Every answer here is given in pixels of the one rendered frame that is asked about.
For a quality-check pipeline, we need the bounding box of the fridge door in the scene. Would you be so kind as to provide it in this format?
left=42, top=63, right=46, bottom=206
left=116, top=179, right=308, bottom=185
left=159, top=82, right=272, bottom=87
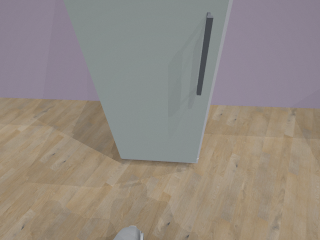
left=63, top=0, right=229, bottom=163

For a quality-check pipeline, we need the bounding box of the robot left thigh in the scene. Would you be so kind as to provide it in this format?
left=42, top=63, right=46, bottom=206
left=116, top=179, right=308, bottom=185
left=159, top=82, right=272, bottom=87
left=113, top=227, right=144, bottom=240

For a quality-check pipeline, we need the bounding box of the handle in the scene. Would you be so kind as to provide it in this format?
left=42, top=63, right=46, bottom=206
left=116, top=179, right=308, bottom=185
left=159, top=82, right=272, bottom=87
left=196, top=12, right=214, bottom=96

